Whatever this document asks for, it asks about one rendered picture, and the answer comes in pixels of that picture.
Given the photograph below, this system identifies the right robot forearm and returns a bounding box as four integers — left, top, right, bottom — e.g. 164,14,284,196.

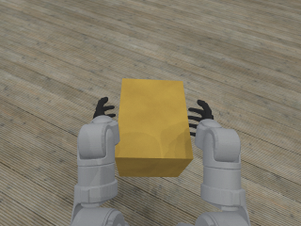
194,119,251,226

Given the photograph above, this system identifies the left robot hand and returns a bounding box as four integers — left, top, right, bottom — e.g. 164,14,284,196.
93,97,116,119

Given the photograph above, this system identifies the left robot forearm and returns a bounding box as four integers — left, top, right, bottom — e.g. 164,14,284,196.
70,115,120,226

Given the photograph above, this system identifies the right robot upper arm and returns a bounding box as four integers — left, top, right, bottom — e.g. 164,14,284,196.
195,212,248,226

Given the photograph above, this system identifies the right robot hand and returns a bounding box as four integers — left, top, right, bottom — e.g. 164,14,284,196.
187,100,214,137

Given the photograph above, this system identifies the carton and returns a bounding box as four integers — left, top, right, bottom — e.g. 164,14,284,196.
115,78,194,177

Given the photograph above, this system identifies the left robot upper arm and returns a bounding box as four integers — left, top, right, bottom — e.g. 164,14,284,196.
71,207,125,226

